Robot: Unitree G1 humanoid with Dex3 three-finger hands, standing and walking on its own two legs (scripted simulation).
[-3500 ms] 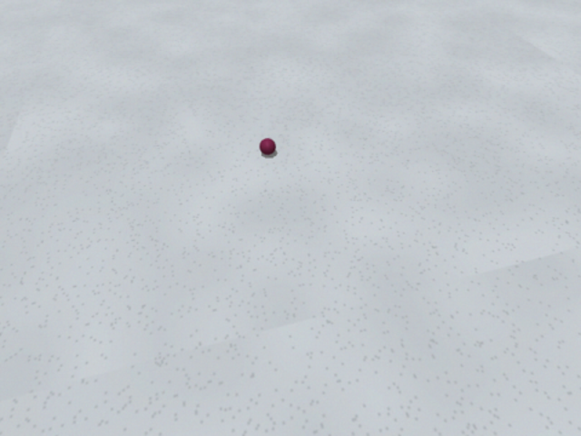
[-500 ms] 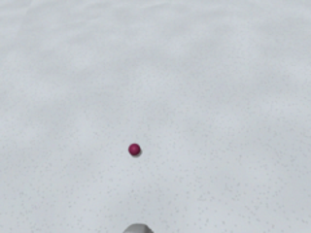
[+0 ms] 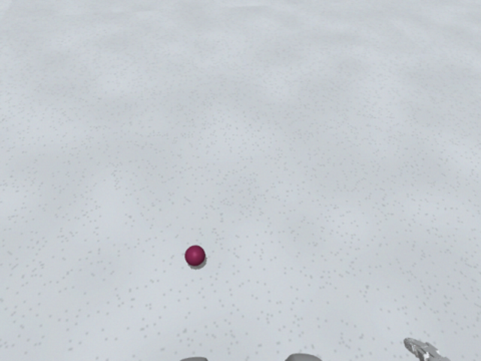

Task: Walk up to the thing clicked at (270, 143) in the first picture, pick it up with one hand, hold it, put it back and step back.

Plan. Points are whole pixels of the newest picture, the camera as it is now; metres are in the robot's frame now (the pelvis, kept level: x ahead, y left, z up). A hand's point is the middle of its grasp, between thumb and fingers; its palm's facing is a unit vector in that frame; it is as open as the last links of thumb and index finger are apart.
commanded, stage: walk up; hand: left
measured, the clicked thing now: (195, 255) +0.61 +0.20 -0.72
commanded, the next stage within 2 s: none
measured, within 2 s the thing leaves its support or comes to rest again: neither
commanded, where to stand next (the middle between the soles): +0.22 -0.02 m, yaw -4 degrees
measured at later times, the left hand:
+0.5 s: hand (111, 331) +0.18 +0.25 -0.11, palm faces -0.05 -0.89 -0.46, open 7.4 cm
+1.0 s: hand (117, 318) +0.22 +0.26 -0.17, palm faces -0.05 -0.95 -0.31, open 7.4 cm
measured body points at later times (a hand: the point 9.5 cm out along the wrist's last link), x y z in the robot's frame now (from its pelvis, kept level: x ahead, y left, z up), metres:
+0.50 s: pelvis +0.11 -0.03 +0.00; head +0.13 -0.07 +0.45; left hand +0.19 +0.29 -0.08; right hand +0.16 -0.34 -0.14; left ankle +0.12 +0.12 -0.67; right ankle +0.19 -0.14 -0.73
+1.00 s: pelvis +0.15 +0.01 +0.00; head +0.17 +0.03 +0.45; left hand +0.22 +0.31 -0.14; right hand +0.24 -0.29 -0.11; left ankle +0.20 +0.14 -0.73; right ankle +0.17 -0.13 -0.73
